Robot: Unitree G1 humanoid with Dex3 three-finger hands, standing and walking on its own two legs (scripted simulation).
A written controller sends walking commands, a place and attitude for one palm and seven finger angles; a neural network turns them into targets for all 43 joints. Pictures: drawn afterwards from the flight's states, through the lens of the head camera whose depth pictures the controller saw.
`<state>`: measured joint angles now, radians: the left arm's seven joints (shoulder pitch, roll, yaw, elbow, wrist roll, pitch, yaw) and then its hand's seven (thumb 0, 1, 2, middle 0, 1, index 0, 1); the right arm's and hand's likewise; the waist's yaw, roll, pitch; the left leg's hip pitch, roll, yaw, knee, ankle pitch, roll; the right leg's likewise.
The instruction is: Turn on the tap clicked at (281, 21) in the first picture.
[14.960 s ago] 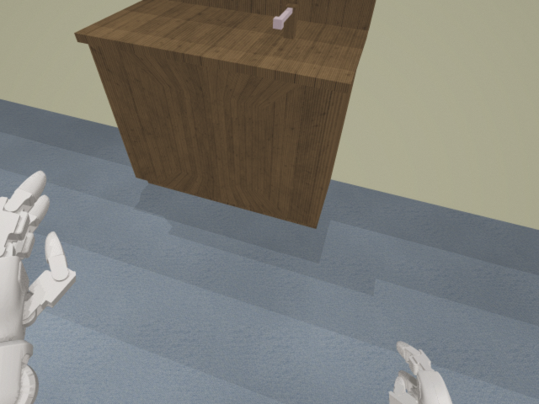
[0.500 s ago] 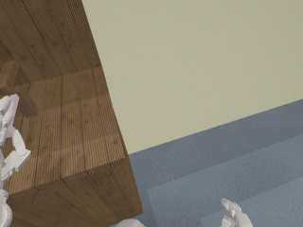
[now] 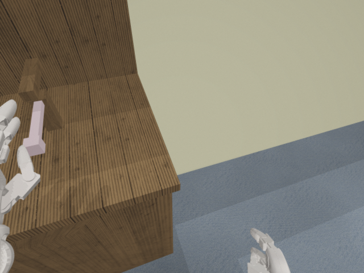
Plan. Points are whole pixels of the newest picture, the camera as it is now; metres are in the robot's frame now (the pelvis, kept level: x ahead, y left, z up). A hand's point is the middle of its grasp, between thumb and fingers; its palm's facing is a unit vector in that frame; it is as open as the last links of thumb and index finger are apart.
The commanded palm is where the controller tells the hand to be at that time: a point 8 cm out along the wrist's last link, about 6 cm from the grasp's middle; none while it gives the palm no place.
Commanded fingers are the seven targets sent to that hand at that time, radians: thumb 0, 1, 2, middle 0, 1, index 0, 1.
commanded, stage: come to a stop and stand still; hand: left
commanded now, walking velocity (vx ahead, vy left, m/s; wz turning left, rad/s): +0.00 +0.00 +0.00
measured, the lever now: (34, 145) +0.31 +0.33 +0.13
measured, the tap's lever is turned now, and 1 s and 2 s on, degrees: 0 0 0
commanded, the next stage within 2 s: look again from close up in 1.16 s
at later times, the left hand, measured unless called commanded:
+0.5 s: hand (6, 193) +0.18 +0.27 +0.19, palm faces +0.38 -0.84 -0.39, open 7.4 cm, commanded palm +0.13 +0.30 +0.18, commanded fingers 0.00 0.90 0.90 -0.20 -0.30 -0.20 -0.30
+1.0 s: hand out of the picture +0.22 +0.31 +0.18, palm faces +0.38 -0.85 -0.36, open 7.4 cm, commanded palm +0.17 +0.34 +0.18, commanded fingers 0.00 0.90 0.90 -0.20 -0.30 -0.20 -0.30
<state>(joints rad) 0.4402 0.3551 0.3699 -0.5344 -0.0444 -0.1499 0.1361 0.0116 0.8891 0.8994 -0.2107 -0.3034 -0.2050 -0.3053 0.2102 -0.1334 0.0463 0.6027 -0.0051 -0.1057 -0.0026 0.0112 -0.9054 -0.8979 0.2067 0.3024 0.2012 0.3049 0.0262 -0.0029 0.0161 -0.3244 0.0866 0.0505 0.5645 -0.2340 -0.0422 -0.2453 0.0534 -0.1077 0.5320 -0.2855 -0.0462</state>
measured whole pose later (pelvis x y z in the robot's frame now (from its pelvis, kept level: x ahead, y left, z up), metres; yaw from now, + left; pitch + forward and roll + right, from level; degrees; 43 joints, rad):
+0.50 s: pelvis -0.04 +0.02 +0.01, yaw -1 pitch -2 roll -2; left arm 0.43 0.42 0.39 -0.49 -0.06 -0.25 0.10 0.01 0.88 0.90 -0.22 -0.31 -0.22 -0.31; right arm 0.26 -0.21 -0.01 0.57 0.01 -0.12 -0.03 0.01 -0.91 -0.90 0.20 0.30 0.20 0.30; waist 0.02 -0.03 0.05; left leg -0.27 -0.02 0.06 0.51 -0.22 0.06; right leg -0.23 0.06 -0.09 0.43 -0.19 -0.05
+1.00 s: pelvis +0.00 +0.07 +0.01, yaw -1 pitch -1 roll -2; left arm 0.41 0.38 0.37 -0.48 -0.05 -0.21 0.10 0.01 0.89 0.90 -0.21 -0.30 -0.21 -0.31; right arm 0.19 -0.19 0.02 0.56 0.00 -0.10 -0.02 0.01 -0.91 -0.90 0.21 0.30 0.20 0.30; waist 0.03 -0.01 0.04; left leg -0.19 -0.08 0.07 0.43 -0.23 0.10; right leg -0.16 0.02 -0.04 0.39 -0.21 0.00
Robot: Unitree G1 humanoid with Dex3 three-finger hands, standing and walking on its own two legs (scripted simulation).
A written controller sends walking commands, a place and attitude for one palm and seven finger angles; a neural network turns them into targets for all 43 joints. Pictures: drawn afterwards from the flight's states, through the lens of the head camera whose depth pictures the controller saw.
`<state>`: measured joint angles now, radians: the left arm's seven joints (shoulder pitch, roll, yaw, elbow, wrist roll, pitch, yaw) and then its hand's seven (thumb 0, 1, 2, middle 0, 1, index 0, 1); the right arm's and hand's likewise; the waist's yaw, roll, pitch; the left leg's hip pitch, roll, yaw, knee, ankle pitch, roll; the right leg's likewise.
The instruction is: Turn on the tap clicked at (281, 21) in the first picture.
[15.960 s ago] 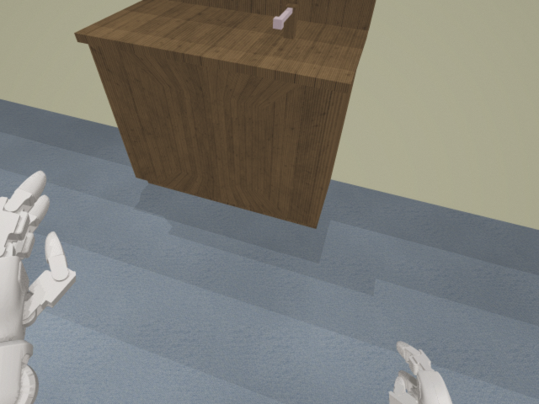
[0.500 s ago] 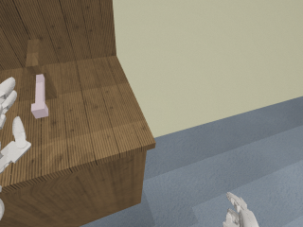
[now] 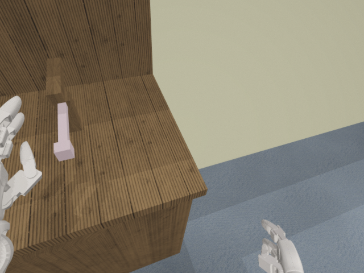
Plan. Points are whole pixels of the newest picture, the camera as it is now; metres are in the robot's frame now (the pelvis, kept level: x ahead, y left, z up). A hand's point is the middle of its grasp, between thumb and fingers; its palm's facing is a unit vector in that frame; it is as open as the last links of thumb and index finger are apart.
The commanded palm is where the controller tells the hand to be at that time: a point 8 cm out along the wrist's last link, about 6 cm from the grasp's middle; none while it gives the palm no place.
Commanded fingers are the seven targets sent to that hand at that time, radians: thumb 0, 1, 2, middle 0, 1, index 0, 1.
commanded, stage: come to a stop and stand still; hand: left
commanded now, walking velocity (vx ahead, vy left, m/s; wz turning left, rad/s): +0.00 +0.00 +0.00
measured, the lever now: (64, 150) +0.30 +0.27 +0.12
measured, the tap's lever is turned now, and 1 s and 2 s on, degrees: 0 0 0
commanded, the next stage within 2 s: look again from close up in 0.16 s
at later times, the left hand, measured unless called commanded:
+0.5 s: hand (39, 187) +0.21 +0.25 +0.15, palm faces +0.41 -0.85 -0.35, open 7.4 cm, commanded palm +0.15 +0.28 +0.17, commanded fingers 0.00 0.90 0.90 -0.20 -0.30 -0.20 -0.30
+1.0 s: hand (66, 186) +0.21 +0.21 +0.15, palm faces +0.38 -0.86 -0.33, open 7.4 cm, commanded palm +0.15 +0.24 +0.17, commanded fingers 0.00 0.90 0.90 -0.20 -0.30 -0.20 -0.30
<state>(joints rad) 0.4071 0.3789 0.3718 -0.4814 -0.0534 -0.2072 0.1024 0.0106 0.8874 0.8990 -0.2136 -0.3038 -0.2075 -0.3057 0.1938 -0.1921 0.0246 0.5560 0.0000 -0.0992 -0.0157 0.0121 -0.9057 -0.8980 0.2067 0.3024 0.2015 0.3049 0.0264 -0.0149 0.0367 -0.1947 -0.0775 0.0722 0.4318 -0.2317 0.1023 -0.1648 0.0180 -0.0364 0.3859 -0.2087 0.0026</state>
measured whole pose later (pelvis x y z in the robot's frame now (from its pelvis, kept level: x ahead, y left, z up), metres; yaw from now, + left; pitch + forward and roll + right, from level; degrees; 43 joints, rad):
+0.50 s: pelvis -0.01 +0.00 +0.00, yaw +0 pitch -1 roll -2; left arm 0.43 0.34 0.34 -0.43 -0.05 -0.17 0.12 0.01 0.89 0.90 -0.21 -0.30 -0.21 -0.31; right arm 0.22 -0.19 0.02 0.57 0.01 -0.07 -0.04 0.01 -0.91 -0.90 0.21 0.30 0.20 0.30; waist 0.03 0.00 0.04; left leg -0.19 -0.08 0.07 0.42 -0.22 0.10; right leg -0.15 0.02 -0.04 0.37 -0.19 0.00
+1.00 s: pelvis -0.01 -0.04 +0.00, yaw +0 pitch -1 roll -1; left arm 0.40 0.34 0.34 -0.46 -0.06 -0.14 0.11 0.01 0.89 0.90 -0.21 -0.30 -0.21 -0.31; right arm 0.20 -0.17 0.01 0.56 0.01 -0.06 -0.02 0.01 -0.91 -0.90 0.21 0.30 0.20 0.30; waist 0.03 -0.02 0.07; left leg -0.20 -0.04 0.06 0.42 -0.21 0.07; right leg -0.17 0.05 -0.05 0.38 -0.19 -0.04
